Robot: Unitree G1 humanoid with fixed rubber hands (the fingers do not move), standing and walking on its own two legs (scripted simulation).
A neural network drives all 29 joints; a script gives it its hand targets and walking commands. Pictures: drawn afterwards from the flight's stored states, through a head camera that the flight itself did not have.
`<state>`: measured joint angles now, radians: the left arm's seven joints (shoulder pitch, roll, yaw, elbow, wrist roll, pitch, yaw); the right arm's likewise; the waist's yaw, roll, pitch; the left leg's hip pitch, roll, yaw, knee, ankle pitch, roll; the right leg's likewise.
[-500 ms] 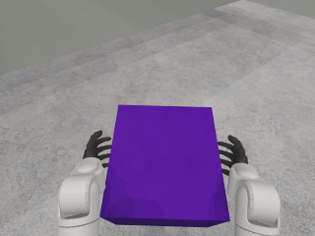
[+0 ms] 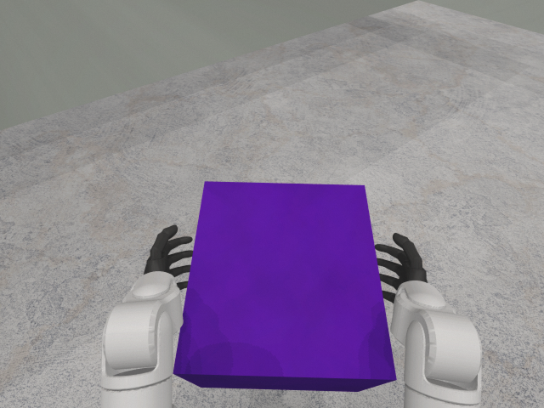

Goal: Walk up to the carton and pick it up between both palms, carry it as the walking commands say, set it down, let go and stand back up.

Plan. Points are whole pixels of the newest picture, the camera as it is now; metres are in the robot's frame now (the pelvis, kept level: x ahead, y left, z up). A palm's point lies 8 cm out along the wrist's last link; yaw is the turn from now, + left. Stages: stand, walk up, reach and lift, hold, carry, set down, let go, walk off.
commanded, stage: carry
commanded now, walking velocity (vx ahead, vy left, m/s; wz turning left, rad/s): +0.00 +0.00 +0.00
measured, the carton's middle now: (281, 287) +0.30 +0.00 +0.02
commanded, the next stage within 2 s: none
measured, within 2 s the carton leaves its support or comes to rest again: neither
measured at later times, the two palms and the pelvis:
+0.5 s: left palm (163, 281) +0.26 +0.16 +0.09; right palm (405, 290) +0.26 -0.16 +0.09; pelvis +0.00 +0.00 +0.00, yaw +0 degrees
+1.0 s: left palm (166, 282) +0.27 +0.16 +0.07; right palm (399, 291) +0.27 -0.16 +0.07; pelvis -0.01 +0.00 +0.00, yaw -1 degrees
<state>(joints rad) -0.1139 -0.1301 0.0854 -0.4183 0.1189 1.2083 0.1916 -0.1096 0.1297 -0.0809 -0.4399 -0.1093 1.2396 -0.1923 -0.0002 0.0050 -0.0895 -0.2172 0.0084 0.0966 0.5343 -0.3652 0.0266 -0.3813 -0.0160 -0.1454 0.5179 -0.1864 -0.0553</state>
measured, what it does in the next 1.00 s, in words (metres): stands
